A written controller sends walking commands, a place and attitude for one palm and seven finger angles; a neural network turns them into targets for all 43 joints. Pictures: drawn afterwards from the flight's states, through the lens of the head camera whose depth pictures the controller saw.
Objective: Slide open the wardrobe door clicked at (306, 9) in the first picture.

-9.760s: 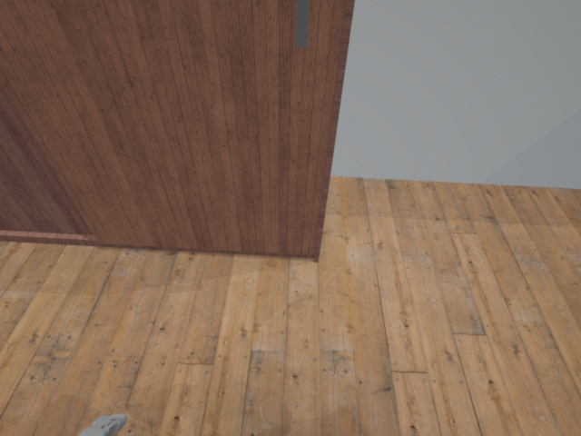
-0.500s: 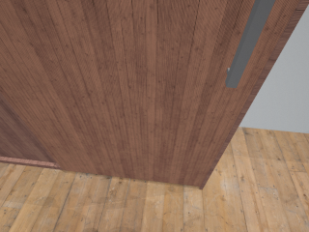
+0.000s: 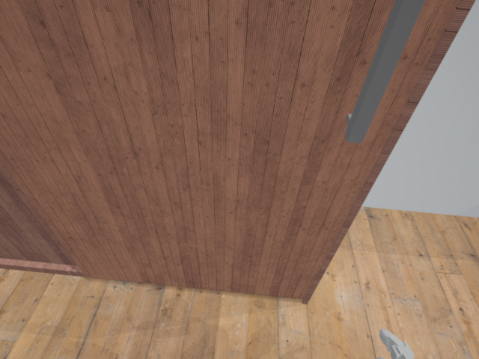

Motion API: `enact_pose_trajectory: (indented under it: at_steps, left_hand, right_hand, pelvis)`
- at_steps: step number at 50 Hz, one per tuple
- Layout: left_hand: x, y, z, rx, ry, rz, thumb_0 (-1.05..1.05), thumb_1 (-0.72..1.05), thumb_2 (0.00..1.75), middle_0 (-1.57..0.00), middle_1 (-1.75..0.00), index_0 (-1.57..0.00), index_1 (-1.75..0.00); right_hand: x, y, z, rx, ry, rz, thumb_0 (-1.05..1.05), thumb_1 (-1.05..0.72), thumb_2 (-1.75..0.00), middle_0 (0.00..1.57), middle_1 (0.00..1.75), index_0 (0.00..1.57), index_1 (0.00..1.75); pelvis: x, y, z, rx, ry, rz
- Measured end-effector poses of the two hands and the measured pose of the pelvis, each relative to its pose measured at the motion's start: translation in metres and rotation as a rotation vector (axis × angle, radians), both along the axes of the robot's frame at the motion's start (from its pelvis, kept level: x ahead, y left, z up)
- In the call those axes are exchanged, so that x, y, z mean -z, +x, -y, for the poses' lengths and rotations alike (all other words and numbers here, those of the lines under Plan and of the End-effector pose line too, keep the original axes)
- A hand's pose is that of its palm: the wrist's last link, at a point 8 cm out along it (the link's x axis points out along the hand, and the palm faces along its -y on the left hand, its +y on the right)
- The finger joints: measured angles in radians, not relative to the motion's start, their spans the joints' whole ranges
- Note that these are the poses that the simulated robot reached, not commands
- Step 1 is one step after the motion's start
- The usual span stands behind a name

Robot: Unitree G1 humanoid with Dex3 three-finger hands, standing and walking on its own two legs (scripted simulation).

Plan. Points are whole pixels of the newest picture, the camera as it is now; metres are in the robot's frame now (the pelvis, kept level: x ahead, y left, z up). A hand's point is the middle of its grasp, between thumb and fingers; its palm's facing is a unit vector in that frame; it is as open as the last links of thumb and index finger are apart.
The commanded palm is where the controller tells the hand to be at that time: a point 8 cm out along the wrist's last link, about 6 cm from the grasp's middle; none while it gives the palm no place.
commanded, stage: raise the hand with hooked fingers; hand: right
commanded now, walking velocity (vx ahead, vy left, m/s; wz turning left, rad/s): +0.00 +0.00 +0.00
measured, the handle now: (375, 68) +0.50 -0.18 +0.28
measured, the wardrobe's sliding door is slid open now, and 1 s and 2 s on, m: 0.00 0.00 0.00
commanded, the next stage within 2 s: move the hooked fingers beside the handle in 1.96 s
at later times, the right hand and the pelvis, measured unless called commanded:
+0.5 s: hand (397, 322) +0.18 -0.19 +0.08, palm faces +0.15 +0.98 -0.12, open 9.9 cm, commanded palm +0.15 -0.25 +0.07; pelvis +0.00 +0.04 -0.03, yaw -3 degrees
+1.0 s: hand (441, 247) +0.25 -0.24 +0.16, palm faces +0.08 +0.99 -0.13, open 12.8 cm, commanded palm +0.21 -0.29 +0.18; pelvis +0.02 +0.01 +0.00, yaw -1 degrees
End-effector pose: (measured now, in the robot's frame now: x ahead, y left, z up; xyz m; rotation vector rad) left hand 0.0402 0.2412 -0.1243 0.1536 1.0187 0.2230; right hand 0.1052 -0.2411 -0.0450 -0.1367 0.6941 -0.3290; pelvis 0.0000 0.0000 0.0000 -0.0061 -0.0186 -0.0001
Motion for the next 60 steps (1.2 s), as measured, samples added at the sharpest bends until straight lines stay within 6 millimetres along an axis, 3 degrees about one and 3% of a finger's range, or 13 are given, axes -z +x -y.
enact_pose_trajectory:
  at_steps: [4, 7, 10, 14, 16, 18, 21, 24, 31, 38, 48, 56, 60]
  left_hand:
    - [-0.020, 0.060, -0.016, 0.032, 0.035, 0.275, 0.02, 0.91, 0.90, -0.20, -0.30, -0.20, -0.30]
    - [-0.040, 0.100, -0.025, 0.064, 0.047, 0.425, 0.02, 0.91, 0.90, -0.20, -0.30, -0.20, -0.30]
    - [-0.060, 0.131, -0.033, 0.105, 0.064, 0.516, 0.01, 0.91, 0.90, -0.20, -0.30, -0.20, -0.30]
    - [-0.077, 0.164, -0.039, 0.164, 0.104, 0.565, 0.01, 0.90, 0.90, -0.20, -0.30, -0.20, -0.30]
    - [-0.079, 0.175, -0.038, 0.191, 0.115, 0.572, 0.01, 0.90, 0.90, -0.20, -0.30, -0.20, -0.30]
    - [-0.076, 0.183, -0.034, 0.222, 0.114, 0.567, 0.01, 0.90, 0.90, -0.20, -0.30, -0.20, -0.30]
    - [-0.062, 0.186, -0.022, 0.271, 0.088, 0.542, 0.01, 0.90, 0.90, -0.20, -0.30, -0.20, -0.30]
    - [-0.045, 0.180, -0.009, 0.288, 0.039, 0.507, 0.01, 0.90, 0.90, -0.20, -0.30, -0.20, -0.30]
    - [-0.028, 0.141, 0.000, 0.161, -0.044, 0.425, 0.02, 0.90, 0.90, -0.20, -0.30, -0.21, -0.30]
    - [-0.038, 0.118, -0.017, 0.114, 0.006, 0.411, 0.02, 0.90, 0.90, -0.20, -0.30, -0.21, -0.30]
    - [-0.062, 0.148, -0.013, 0.167, 0.070, 0.494, 0.02, 0.90, 0.90, -0.20, -0.30, -0.20, -0.30]
    - [-0.086, 0.179, 0.023, 0.230, 0.003, 0.608, 0.02, 0.90, 0.90, -0.20, -0.30, -0.20, -0.30]
    - [-0.086, 0.185, 0.036, 0.261, -0.035, 0.603, 0.01, 0.90, 0.90, -0.20, -0.30, -0.21, -0.30]
  right_hand:
    - [-0.084, 0.071, -0.017, -0.114, -0.023, 0.505, 0.03, -0.86, -0.86, 0.20, 0.35, 0.20, 0.36]
    - [-0.106, 0.090, -0.034, -0.238, 0.037, 0.748, 0.02, -0.79, -0.84, 0.20, 0.39, 0.21, 0.39]
    - [-0.085, 0.082, -0.040, -0.337, 0.100, 0.748, 0.01, -0.72, -0.81, 0.21, 0.43, 0.21, 0.43]
    - [-0.043, 0.044, -0.025, -0.270, 0.144, 0.530, 0.01, -0.62, -0.77, 0.22, 0.49, 0.23, 0.49]
    - [-0.042, 0.023, -0.011, -0.185, 0.106, 0.490, 0.01, -0.57, -0.75, 0.23, 0.52, 0.23, 0.52]
    - [-0.056, 0.009, 0.002, -0.114, 0.032, 0.534, 0.02, -0.52, -0.73, 0.23, 0.55, 0.23, 0.55]
    - [-0.093, 0.008, 0.011, -0.102, -0.072, 0.711, 0.02, -0.45, -0.70, 0.23, 0.59, 0.23, 0.60]
    - [-0.124, 0.031, 0.004, -0.208, -0.091, 0.856, 0.02, -0.38, -0.68, 0.23, 0.63, 0.23, 0.64]
    - [-0.131, 0.103, 0.001, -0.426, 0.042, 0.644, 0.01, -0.21, -0.61, 0.25, 0.74, 0.25, 0.75]
    - [-0.175, 0.103, 0.034, -0.261, -0.018, 0.760, 0.01, -0.05, -0.54, 0.26, 0.84, 0.27, 0.85]
    - [-0.194, 0.114, 0.046, -0.305, -0.009, 0.734, 0.00, 0.18, -0.44, 0.28, 0.99, 0.28, 1.00]
    - [-0.261, 0.119, 0.070, -0.279, -0.079, 0.903, 0.00, 0.37, -0.36, 0.29, 1.11, 0.30, 1.12]
    - [-0.271, 0.122, 0.084, -0.236, -0.067, 0.847, 0.00, 0.43, -0.33, 0.30, 1.15, 0.30, 1.16]
  pelvis:
    - [0.007, -0.002, -0.003, 0.006, -0.001, -0.018]
    - [0.016, -0.004, -0.011, -0.010, -0.007, -0.060]
    - [0.025, -0.005, -0.021, -0.018, -0.010, -0.077]
    - [0.030, -0.001, -0.030, -0.008, -0.007, -0.091]
    - [0.031, 0.002, -0.033, 0.004, 0.003, -0.095]
    - [0.032, 0.005, -0.036, 0.021, 0.015, -0.095]
    - [0.034, 0.006, -0.037, 0.048, 0.031, -0.091]
    - [0.034, 0.004, -0.036, 0.062, 0.041, -0.080]
    - [0.022, 0.007, -0.034, 0.020, 0.018, -0.080]
    - [0.012, 0.019, -0.027, 0.000, 0.010, -0.065]
    - [0.005, 0.015, -0.013, 0.016, 0.016, -0.012]
    - [0.000, 0.015, -0.010, 0.017, 0.015, 0.029]
    - [-0.001, 0.011, -0.009, 0.026, 0.016, 0.039]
